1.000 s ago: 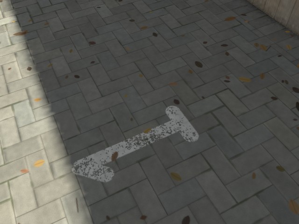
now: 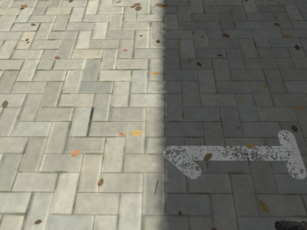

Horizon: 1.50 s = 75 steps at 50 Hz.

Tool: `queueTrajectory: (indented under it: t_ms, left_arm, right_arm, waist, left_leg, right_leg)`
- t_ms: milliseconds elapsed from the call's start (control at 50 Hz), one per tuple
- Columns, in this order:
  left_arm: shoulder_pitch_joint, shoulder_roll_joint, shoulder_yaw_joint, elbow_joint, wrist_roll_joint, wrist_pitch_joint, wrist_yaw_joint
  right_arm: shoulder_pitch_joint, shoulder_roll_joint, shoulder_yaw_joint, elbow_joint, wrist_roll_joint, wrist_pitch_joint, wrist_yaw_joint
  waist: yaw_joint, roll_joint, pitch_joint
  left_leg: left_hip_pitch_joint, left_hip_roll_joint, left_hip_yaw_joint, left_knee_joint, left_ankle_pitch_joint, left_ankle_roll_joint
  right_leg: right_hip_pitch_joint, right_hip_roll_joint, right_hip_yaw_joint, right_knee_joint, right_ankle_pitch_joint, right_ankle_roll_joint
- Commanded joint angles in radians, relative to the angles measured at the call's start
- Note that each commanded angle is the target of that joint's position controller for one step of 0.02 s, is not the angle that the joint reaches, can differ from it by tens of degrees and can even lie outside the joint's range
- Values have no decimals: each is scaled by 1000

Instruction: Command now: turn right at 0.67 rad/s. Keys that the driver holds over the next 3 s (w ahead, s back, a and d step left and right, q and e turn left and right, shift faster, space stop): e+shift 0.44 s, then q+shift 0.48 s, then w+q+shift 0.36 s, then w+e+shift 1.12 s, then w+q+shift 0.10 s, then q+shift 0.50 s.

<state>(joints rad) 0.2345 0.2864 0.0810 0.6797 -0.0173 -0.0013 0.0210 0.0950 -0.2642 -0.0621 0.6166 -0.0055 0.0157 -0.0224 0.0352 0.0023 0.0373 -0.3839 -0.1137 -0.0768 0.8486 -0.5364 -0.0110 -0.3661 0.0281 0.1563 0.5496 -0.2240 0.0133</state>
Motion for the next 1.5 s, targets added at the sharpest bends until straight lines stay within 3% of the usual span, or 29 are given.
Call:
queueTrajectory:
  t_ms: [20,100,120,140,160,200,260,440,540,580,600,620,640,680,720,820,920,960,1020,1060,1080,1100,1120,1140,1180,1240,1340,1420,1500]
  left_arm:
    - [-75,187,65,-92,-23,22,24]
    - [-125,163,62,-126,-34,56,21]
    - [-64,100,46,-118,-22,56,15]
    - [-41,106,52,-138,-16,39,15]
    - [-23,183,72,-125,0,26,11]
    - [6,202,84,-69,-5,40,11]
    - [-23,145,62,-87,-10,49,0]
    - [-154,86,23,-177,-7,54,-37]
    - [-156,50,9,-180,6,59,-29]
    - [-57,38,4,-126,21,53,-24]
    - [1,110,15,-111,36,49,-10]
    - [14,171,16,-129,61,47,7]
    - [-34,130,11,-116,66,38,5]
    - [-103,170,32,-111,44,21,4]
    - [-171,146,27,-111,29,10,11]
    - [-215,67,11,-90,46,3,32]
    - [-197,143,43,-68,31,4,19]
    - [-154,179,58,-55,6,-9,-2]
    - [-206,193,62,-39,-28,-27,-17]
    - [-255,119,45,-37,-15,-29,-23]
    - [-316,39,20,-67,-2,-36,-31]
    - [-385,11,7,-163,-6,-68,-30]
    - [-433,87,14,-178,-34,-108,-48]
    - [-402,108,16,-175,-40,-134,-63]
    - [-306,136,28,-120,11,-152,-66]
    - [-330,113,24,-107,18,-140,-68]
    - [-435,30,-15,-115,1,-135,-89]
    - [-499,50,-20,-136,-21,-140,-112]
    - [-266,137,15,-105,-35,-122,-98]
  right_arm:
    - [-25,-42,-21,-76,17,-28,10]
    - [138,-80,-48,-1,24,-31,26]
    - [158,-160,-68,-5,9,-23,15]
    - [91,-229,-77,-28,-45,-21,19]
    - [35,-191,-67,-57,-55,-33,16]
    - [-53,-111,-42,-75,-29,-41,-3]
    - [-13,-109,-34,-59,-17,-37,-29]
    - [76,-195,-65,-10,-13,-8,-18]
    - [81,-209,-62,32,32,-16,22]
    - [56,-120,-19,65,49,-29,34]
    - [101,-73,6,75,22,-44,42]
    - [130,-29,31,63,-29,-55,58]
    - [130,-85,11,68,0,-43,52]
    - [83,-209,-38,59,45,-19,34]
    - [151,-196,-52,87,37,20,8]
    - [132,-114,-45,31,30,57,-9]
    - [89,-92,-35,-51,23,59,36]
    - [101,-111,-41,-62,38,62,48]
    - [180,-124,-52,-25,48,50,58]
    - [400,-145,-73,96,46,34,42]
    - [571,-228,-104,143,43,20,30]
    - [493,-321,-98,68,31,-37,44]
    - [407,-250,-80,29,31,-75,55]
    - [367,-212,-62,19,33,-92,51]
    - [308,-167,-40,1,37,-83,37]
    - [339,-164,-30,-7,24,-79,0]
    - [407,-136,-16,55,27,-78,-24]
    - [454,-141,-11,115,37,-84,-10]
    - [420,-210,-21,145,-21,-72,-10]
  waist:
    - [-29,-148,-167]
    - [-88,-157,-187]
    - [-57,20,-185]
    - [-18,263,-120]
    - [7,199,-89]
    - [25,73,-52]
    - [-16,99,-42]
    - [-89,113,-68]
    - [-64,127,-114]
    - [10,96,-145]
    - [-2,21,-226]
    - [-27,-196,-291]
    - [-6,-210,-325]
    - [0,-178,-183]
    - [-41,-153,-113]
    - [-52,-141,-70]
    - [-34,-132,-100]
    - [-25,-136,-127]
    - [-98,-119,-71]
    - [-187,24,-45]
    - [-258,289,-14]
    - [-189,400,52]
    - [-191,207,52]
    - [-142,172,64]
    - [-74,64,63]
    - [-74,37,61]
    - [-133,140,96]
    - [-164,165,143]
    - [-15,245,-86]
  left_leg:
    - [-82,26,-27,-116,59,-27]
    - [273,42,8,-503,331,-2]
    - [402,261,-206,-565,292,76]
    - [308,484,-488,-610,382,202]
    - [256,531,-468,-611,438,251]
    - [227,385,-223,-574,443,186]
    - [261,328,-36,-554,631,186]
    - [413,430,125,-545,766,241]
    - [371,427,109,-465,872,243]
    - [259,368,136,-384,802,159]
    - [125,313,162,-335,620,74]
    - [-86,239,180,-188,19,-9]
    - [-74,225,93,-67,-156,-52]
    - [-199,189,91,207,-136,-71]
    - [-187,192,54,323,-38,-89]
    - [-193,218,87,262,159,-110]
    - [-96,235,141,34,146,-59]
    - [-49,237,163,-1,111,-13]
    - [77,214,230,-128,85,71]
    - [334,121,287,-263,82,138]
    - [515,259,-29,-403,-36,245]
    - [539,434,-704,-640,-255,423]
    - [552,514,-747,-738,-291,438]
    - [542,502,-675,-723,-215,405]
    - [454,413,-468,-677,-79,330]
    - [375,325,-325,-704,100,288]
    - [252,255,-121,-756,327,223]
    - [435,310,-54,-750,502,193]
    - [608,338,45,-409,1521,147]
  right_leg:
    - [244,-190,329,-153,318,-184]
    - [29,-89,297,-108,60,-105]
    - [-144,8,188,91,-234,-44]
    - [-327,98,75,314,-383,0]
    - [-325,-3,62,493,-347,26]
    - [-316,-32,16,609,-200,53]
    - [-360,-71,-65,696,-83,91]
    - [-320,-144,-169,408,-80,105]
    - [-62,-48,-193,113,-174,29]
    - [241,-45,-173,-277,148,-30]
    - [495,-151,-66,-221,477,-46]
    - [682,-384,111,-66,974,-151]
    - [519,-445,114,-86,821,-314]
    - [417,-376,29,-147,662,-310]
    - [272,-357,-62,-202,533,-268]
    - [210,-343,-207,-263,286,-232]
    - [247,-401,-260,-226,329,-228]
    - [250,-434,-233,-287,-58,-204]
    - [168,-426,-234,-318,-444,-142]
    - [9,-306,-368,-49,-467,-80]
    - [-275,-200,-450,474,-411,-20]
    - [-685,4,-232,742,-444,18]
    - [-765,-52,-89,786,-335,-11]
    - [-762,-79,-69,748,-235,-32]
    - [-642,-112,-71,601,-62,-24]
    - [-516,-66,-105,415,126,28]
    - [-304,-12,-201,89,382,52]
    - [-355,-32,-240,-61,347,-25]
    - [-77,89,-338,11,174,-139]
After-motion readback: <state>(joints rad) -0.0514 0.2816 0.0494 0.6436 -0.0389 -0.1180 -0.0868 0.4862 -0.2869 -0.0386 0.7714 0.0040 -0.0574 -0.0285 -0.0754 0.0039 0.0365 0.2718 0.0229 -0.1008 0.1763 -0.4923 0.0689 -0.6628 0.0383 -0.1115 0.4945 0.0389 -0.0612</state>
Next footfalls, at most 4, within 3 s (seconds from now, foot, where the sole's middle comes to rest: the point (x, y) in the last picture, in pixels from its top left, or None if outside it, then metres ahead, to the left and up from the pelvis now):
0.10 left None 0.04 0.11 -0.77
0.60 right None -0.01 -0.15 -0.77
1.08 left None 0.04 0.10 -0.77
1.54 right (175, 209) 0.54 -0.03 -0.77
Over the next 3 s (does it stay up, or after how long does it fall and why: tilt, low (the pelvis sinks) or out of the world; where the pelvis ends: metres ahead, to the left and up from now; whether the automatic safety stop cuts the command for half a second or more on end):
stays up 1.38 -0.29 -0.02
